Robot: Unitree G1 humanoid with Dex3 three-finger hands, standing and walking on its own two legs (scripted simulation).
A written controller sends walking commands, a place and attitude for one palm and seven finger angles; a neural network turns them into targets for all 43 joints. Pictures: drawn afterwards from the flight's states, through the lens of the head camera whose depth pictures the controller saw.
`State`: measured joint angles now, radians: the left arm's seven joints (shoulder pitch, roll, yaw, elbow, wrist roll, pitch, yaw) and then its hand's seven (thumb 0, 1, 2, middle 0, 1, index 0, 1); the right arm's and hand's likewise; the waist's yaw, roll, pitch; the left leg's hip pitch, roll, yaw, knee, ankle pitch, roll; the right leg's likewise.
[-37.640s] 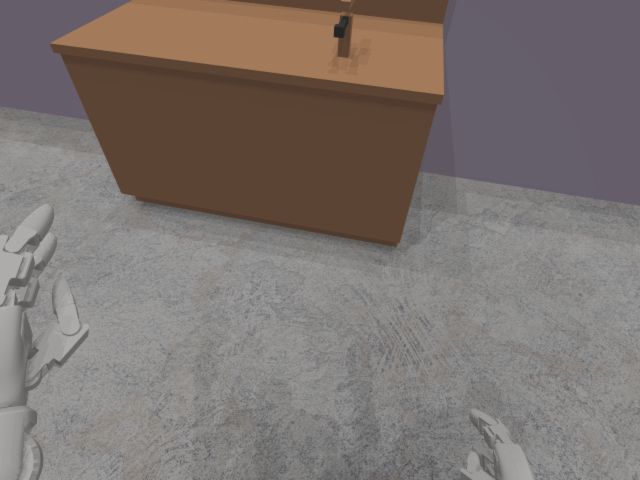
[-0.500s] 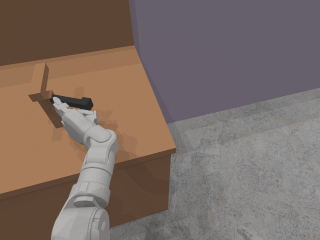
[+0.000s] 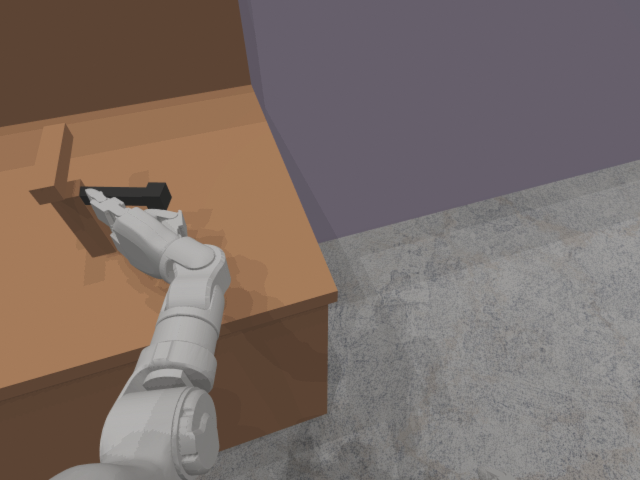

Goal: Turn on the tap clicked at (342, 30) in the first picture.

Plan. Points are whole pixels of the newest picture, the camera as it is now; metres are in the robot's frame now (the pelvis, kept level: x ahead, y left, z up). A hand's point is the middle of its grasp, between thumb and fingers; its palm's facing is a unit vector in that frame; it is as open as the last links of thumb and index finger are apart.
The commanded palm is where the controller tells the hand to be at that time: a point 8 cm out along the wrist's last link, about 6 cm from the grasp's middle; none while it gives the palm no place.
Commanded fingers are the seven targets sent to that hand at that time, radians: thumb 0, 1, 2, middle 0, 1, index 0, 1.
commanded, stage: push the lever round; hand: left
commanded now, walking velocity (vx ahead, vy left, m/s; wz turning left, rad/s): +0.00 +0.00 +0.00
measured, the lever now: (157, 196) +0.46 +0.23 +0.11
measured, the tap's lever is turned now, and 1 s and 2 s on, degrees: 70 81 81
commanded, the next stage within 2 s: lift the hand up off the lever in 0.16 s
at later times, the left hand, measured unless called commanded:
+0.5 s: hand (176, 204) +0.45 +0.20 +0.10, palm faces +0.82 -0.57 -0.11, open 8.0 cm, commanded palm +0.39 +0.22 +0.11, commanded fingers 0.00 0.90 0.90 -0.15 -0.15 -0.15 -0.15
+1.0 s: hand (178, 198) +0.45 +0.19 +0.12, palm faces +0.79 -0.60 -0.11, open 7.8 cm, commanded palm +0.39 +0.21 +0.13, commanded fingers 0.00 0.90 0.90 -0.15 -0.15 -0.15 -0.15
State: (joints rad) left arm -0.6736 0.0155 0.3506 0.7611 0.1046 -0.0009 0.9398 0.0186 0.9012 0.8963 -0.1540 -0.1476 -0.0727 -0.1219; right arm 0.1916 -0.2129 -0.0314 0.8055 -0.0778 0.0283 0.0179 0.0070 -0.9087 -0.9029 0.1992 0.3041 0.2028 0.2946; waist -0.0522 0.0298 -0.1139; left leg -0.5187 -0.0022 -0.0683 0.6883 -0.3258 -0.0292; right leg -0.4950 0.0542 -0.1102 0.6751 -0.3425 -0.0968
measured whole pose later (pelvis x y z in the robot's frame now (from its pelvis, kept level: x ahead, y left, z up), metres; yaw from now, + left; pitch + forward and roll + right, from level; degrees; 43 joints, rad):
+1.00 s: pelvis +0.01 +0.01 +0.01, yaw -1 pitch +8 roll +0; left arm -0.67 -0.01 0.31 0.67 0.08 0.11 0.91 0.02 0.90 0.90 -0.15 -0.15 -0.15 -0.15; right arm 0.18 -0.20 -0.03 0.78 -0.08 0.03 0.05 0.01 -0.91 -0.90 0.20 0.30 0.20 0.29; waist -0.03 0.04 -0.12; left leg -0.45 -0.01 -0.05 0.64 -0.33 -0.02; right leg -0.43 0.04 -0.09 0.63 -0.34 -0.08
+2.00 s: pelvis +0.00 +0.01 +0.02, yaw -1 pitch +2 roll +0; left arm -0.63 -0.01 0.27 0.50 0.03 0.26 0.87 0.02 0.90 0.90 -0.15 -0.15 -0.15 -0.15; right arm 0.14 -0.21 -0.02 0.82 -0.05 0.01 0.00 0.01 -0.91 -0.90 0.20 0.30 0.20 0.29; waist 0.00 0.04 -0.07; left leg -0.31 -0.01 -0.05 0.53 -0.26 -0.02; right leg -0.29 0.05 -0.09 0.52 -0.28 -0.08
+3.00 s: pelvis +0.00 +0.00 +0.03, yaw -3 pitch -4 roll +1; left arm -0.31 0.13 0.17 0.11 -0.10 0.33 0.35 0.02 0.90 0.90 -0.16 -0.16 -0.15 -0.16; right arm 0.12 -0.22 0.02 0.72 0.03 0.11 -0.09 0.01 -0.91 -0.90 0.20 0.30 0.20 0.29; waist 0.01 0.05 -0.02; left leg -0.10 0.02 -0.01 0.39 -0.22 -0.02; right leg -0.11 0.07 -0.04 0.41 -0.23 -0.09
